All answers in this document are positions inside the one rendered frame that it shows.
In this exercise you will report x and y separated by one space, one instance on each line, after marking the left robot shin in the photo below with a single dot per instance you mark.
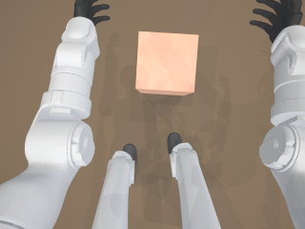
119 153

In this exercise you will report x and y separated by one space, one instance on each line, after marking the robot left upper arm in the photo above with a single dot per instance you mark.
55 150

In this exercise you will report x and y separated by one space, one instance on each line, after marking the robot right forearm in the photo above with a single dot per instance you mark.
288 58

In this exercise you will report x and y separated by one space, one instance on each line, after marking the left robot hand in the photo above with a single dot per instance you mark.
84 8

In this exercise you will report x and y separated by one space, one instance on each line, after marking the robot right upper arm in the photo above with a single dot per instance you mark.
283 151

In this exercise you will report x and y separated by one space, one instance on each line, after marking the left robot thigh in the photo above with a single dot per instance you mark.
112 208

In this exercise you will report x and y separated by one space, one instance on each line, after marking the carton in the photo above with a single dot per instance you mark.
166 63

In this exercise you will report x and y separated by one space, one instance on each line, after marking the right robot hand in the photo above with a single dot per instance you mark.
288 14

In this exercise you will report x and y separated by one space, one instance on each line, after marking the robot left forearm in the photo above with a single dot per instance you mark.
68 97

